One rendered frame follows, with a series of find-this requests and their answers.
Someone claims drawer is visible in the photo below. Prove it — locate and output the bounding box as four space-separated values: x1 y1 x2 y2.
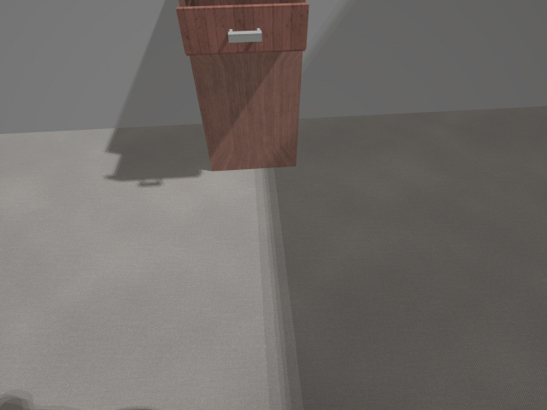
176 0 309 56

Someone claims cabinet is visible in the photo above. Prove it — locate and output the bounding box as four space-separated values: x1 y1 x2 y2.
179 0 306 172

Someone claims handle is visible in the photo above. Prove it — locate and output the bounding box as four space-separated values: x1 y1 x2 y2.
228 28 262 43

